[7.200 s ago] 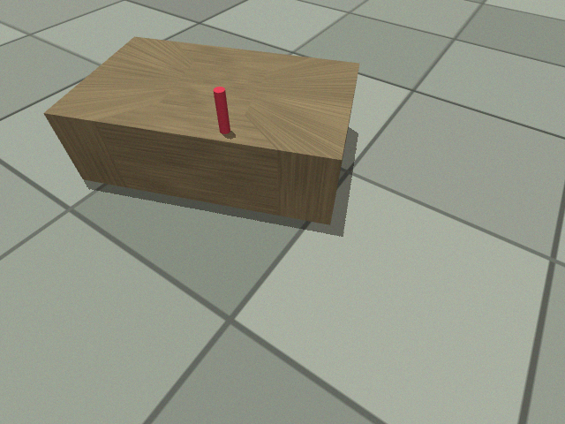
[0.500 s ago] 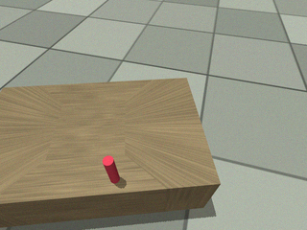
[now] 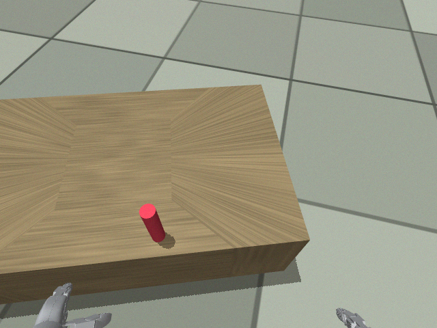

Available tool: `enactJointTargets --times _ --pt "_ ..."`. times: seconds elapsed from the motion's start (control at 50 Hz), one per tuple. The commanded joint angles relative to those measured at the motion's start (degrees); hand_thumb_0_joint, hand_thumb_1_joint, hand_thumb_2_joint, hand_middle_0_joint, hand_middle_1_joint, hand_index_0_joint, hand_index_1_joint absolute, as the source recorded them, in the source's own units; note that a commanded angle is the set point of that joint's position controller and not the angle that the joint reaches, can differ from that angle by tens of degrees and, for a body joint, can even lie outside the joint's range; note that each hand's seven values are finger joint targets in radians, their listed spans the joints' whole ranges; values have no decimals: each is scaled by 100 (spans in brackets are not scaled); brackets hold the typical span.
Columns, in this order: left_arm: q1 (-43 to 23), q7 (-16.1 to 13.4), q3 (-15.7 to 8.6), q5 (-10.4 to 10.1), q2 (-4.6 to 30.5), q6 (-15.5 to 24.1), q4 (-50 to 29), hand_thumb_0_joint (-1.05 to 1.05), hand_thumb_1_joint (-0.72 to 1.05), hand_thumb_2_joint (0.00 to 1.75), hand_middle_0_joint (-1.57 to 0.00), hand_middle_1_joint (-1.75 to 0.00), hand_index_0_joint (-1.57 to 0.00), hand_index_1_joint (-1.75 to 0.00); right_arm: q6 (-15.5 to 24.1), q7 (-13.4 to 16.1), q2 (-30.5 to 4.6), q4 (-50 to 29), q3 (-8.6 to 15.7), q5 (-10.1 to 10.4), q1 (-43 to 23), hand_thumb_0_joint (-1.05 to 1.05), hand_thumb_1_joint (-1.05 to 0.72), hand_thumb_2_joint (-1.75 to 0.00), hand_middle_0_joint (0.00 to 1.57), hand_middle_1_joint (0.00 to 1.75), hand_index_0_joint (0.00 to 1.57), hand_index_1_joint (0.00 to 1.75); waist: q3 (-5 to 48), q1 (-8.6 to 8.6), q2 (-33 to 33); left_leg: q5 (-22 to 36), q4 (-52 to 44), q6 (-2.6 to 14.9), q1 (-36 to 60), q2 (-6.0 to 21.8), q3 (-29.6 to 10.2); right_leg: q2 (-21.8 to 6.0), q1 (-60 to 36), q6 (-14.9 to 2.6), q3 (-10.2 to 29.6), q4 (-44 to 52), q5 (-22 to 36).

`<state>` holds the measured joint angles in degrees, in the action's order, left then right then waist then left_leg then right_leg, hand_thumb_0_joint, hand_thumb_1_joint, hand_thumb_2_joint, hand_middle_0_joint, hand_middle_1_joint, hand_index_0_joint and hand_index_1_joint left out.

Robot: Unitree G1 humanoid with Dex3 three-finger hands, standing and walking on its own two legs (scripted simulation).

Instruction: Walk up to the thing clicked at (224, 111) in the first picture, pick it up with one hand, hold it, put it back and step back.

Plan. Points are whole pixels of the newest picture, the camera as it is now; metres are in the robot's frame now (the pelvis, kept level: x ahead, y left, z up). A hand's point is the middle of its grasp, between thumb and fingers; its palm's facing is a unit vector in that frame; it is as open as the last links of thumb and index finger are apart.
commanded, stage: go down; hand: left
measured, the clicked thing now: (153, 224) +0.42 +0.18 -0.29
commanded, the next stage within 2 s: none
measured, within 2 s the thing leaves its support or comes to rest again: neither
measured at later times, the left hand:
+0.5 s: hand (75, 324) +0.16 +0.27 -0.13, palm faces +0.05 -0.95 -0.32, open 16.8 cm
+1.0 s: hand out of the picture +0.15 +0.28 -0.12, palm faces +0.09 -0.94 -0.33, open 17.1 cm
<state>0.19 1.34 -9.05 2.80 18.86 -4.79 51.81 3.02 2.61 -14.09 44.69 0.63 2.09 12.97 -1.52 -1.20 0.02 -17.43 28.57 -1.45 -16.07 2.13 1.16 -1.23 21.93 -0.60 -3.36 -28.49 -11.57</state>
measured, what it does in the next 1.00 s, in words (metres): stands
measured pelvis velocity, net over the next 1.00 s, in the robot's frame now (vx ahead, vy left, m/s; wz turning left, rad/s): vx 0.00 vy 0.02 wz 0.04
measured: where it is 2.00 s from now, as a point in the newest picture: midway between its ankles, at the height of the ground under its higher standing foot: outside the picture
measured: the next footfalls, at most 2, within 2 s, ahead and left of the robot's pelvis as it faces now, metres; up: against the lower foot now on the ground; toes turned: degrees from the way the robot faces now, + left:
none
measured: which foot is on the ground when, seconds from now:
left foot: down 0.00-1.00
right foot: down 0.00-1.00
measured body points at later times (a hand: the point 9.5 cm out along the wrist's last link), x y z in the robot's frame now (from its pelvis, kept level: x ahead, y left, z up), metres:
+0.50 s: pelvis +0.02 +0.03 -0.02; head +0.05 +0.03 +0.43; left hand +0.16 +0.32 -0.11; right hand +0.18 -0.22 -0.11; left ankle -0.03 +0.14 -0.74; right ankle +0.03 -0.11 -0.74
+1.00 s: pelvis +0.00 +0.02 -0.05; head +0.04 +0.03 +0.40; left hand +0.14 +0.33 -0.10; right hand +0.17 -0.22 -0.12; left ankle -0.03 +0.14 -0.74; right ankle +0.03 -0.11 -0.74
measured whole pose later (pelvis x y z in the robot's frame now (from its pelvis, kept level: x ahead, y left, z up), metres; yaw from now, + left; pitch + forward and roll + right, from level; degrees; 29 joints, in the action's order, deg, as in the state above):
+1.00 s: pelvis +0.00 +0.02 -0.05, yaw +2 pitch +11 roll -3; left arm 20.7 3.0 -9.0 -1.2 20.4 -29.1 6.8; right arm 12.3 8.9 -13.8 33.8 -1.2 1.6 15.1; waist 7.5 -1.4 -2.3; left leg -30.6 55.1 0.0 -35.0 1.6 -2.0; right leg -2.7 37.9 1.1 -5.5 -50.4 -22.7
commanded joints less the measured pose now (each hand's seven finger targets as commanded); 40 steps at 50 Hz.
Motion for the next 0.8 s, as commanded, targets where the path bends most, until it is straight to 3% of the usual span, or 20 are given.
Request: enactJointTargets --times 0.0,0.06,0.08,0.1,0.16,0.22,0.3,0.32,0.36,0.38,0.42,0.48,0.5,0.52,0.56,0.58,0.62,0.78 --pt "301 -75 -200 -7 1044 -644 -1075 0 -12 8 -6 -3 -6 -2 270 114 -944 -1072 306 24 -247 0 -93 -90 20 30 20 30 1139 169 73 1071 -215 179 -272 -316 46 74 -1036 -15 19 274 591" --pt "358 -78 -211 -29 1032 -950 -1616 0 -24 7 -6 -3 -6 -3 340 134 -889 -1199 286 22 -123 0 -90 -89 20 30 20 30 1210 91 50 1111 -70 179 -296 -289 31 74 -894 -5 0 130 619" --pt "369 -56 -110 -46 917 -1013 -1786 0 -26 7 -6 -4 -6 -4 368 135 -887 -1229 278 26 -123 0 -88 -89 20 30 20 30 1125 55 48 1088 -34 173 -292 -279 19 97 -750 -14 -4 74 590" --pt "415 -73 -232 -35 1085 -1083 -1846 0 -30 6 -7 -4 -6 -4 402 149 -912 -1237 274 17 -117 0 -87 -89 20 30 20 30 1095 57 9 1096 6 167 -347 -266 -2 99 -702 -14 -17 32 584" --pt "325 -46 -173 -35 1035 -1162 -2436 0 -38 4 -7 -4 -7 -4 494 175 -875 -1303 265 -3 -78 0 -86 -88 20 30 20 30 1232 2 -240 1296 191 125 -337 -244 -42 101 -607 -40 -5 -172 735" --pt "386 -60 -239 -33 1108 -1221 -2861 0 -41 3 -7 -4 -7 -4 604 222 -879 -1361 259 -26 -78 0 -85 -88 20 30 20 30 1358 -11 -374 1422 355 101 -357 -242 -64 92 -542 -30 3 -339 844" --pt "733 -12 -118 -56 930 -1379 -3299 0 -43 3 -8 -4 -7 -4 710 260 -850 -1418 246 -54 -88 0 -85 -88 20 30 20 30 1370 -20 -482 1642 567 29 -555 -180 -146 123 -383 -60 -67 -558 860" --pt "928 -25 -249 -54 1063 -1443 -3299 0 -43 2 -8 -4 -8 -4 723 273 -818 -1416 199 -54 -98 0 -85 -88 20 30 20 30 1339 16 -463 1656 600 30 -605 -180 -169 128 -396 -58 -85 -596 856" --pt "1079 16 -45 -67 901 -1553 -3576 0 -44 2 -8 -4 -7 -4 731 281 -844 -1481 213 -55 -74 0 -84 -88 20 30 20 30 1458 -41 -492 1780 685 7 -661 -155 -211 136 -341 -76 -92 -718 904" --pt "1026 15 -144 -90 974 -1593 -3794 0 -43 3 -8 -5 -7 -4 740 292 -831 -1485 211 -54 -94 0 -84 -88 20 30 20 30 1443 5 -570 1794 731 8 -689 -164 -212 131 -306 -72 -93 -740 897" --pt "1266 20 -107 -98 921 -1716 -3799 0 -45 3 -8 -4 -7 -4 772 309 -816 -1526 190 -55 -84 0 -84 -88 20 30 20 30 1455 -15 -452 1871 837 5 -809 -136 -266 140 -254 -63 -122 -822 917" --pt "1431 29 -47 -121 828 -1835 -4077 0 -45 3 -7 -4 -7 -4 809 335 -793 -1616 178 -64 -104 0 -83 -88 20 30 20 30 1466 -15 -513 1767 954 0 -922 -131 -297 141 -70 -62 -138 -960 784" --pt "1370 4 -183 -119 1002 -1847 -4283 0 -48 4 -8 -5 -7 -5 830 357 -821 -1660 201 -70 -97 0 -84 -88 20 30 20 30 1622 -20 -424 1794 1033 22 -935 -143 -301 133 -106 -51 -137 -997 862" --pt "1479 3 -99 -138 872 -1893 -4232 0 -45 4 -8 -5 -7 -4 852 367 -793 -1665 172 -63 -131 0 -83 -88 20 30 20 30 1490 -29 -378 1654 1059 33 -1033 -162 -298 132 -48 -43 -145 -1012 784" --pt "1379 -4 -133 -149 978 -1915 -4637 0 -48 3 -8 -4 -7 -4 907 400 -828 -1742 208 -76 -146 0 -84 -88 20 30 20 30 1611 -25 -443 1657 1200 36 -1117 -163 -310 115 32 -34 -133 -1137 786" --pt "1637 -5 -237 -136 1003 -1967 -4388 0 -48 5 -7 -4 -6 -5 906 405 -816 -1691 201 -75 -79 0 -84 -88 20 30 20 30 1635 -48 -416 1821 1227 9 -1167 -117 -353 119 51 -51 -145 -1225 853" --pt "1674 2 -172 -141 977 -1995 -4724 0 -48 4 -7 -4 -6 -4 932 430 -838 -1765 229 -80 -69 0 -84 -88 20 30 20 30 1668 -35 -494 1781 1294 -5 -1234 -100 -401 117 194 -50 -139 -1344 751" --pt "1917 32 -327 -230 1055 -2174 -5365 0 -49 5 -8 -4 -7 -4 1077 565 -780 -1960 201 -73 -104 0 -84 -88 20 30 20 30 1718 -33 -410 1103 1612 75 -1607 -195 -375 88 450 -16 -140 -1514 381"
